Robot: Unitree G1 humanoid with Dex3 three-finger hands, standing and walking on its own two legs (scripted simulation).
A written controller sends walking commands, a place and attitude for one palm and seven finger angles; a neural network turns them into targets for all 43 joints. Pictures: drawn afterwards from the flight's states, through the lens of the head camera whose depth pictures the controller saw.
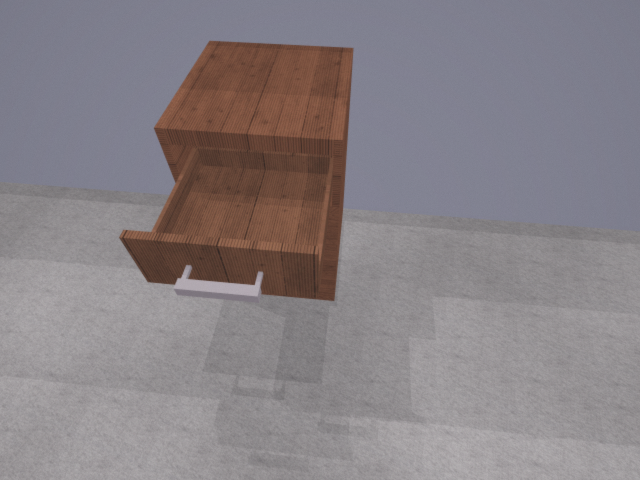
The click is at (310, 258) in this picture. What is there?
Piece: drawer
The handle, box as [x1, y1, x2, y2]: [174, 265, 263, 302]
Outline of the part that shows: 174,286 176,293 181,295 258,302 261,292 260,283 263,274 262,272 258,271 254,285 193,280 187,278 191,266 186,265 182,276 177,279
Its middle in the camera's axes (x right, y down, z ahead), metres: -0.20 +0.09 +0.78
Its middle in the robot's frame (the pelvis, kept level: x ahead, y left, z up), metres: +0.49 +0.23 -0.19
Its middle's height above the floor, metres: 0.59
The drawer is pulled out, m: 0.29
